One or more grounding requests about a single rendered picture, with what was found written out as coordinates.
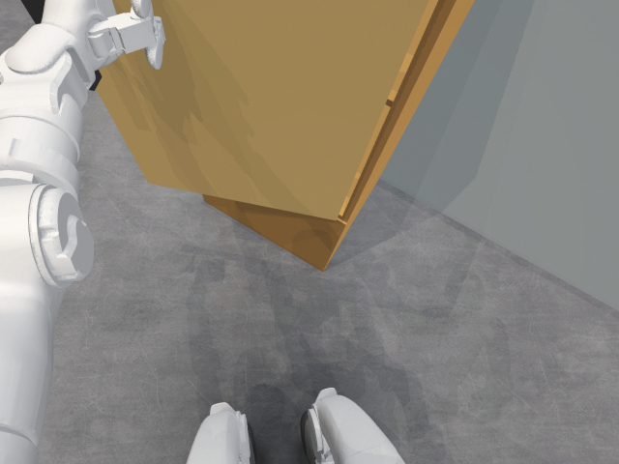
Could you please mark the right robot shin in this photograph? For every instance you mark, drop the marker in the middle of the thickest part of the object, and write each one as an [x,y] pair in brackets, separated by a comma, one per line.
[319,457]

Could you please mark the robot left thigh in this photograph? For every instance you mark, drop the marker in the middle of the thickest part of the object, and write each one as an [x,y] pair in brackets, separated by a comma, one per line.
[222,438]

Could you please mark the robot left forearm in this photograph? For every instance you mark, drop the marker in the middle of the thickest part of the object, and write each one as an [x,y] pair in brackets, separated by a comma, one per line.
[44,79]

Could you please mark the left robot hand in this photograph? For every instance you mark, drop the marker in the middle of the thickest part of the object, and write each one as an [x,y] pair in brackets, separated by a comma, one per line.
[90,20]

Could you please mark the cupboard door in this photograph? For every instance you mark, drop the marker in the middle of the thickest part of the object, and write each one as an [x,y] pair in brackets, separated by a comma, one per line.
[267,102]

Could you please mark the left robot upper arm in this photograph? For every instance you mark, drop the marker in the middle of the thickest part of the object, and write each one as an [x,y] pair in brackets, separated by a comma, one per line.
[45,246]

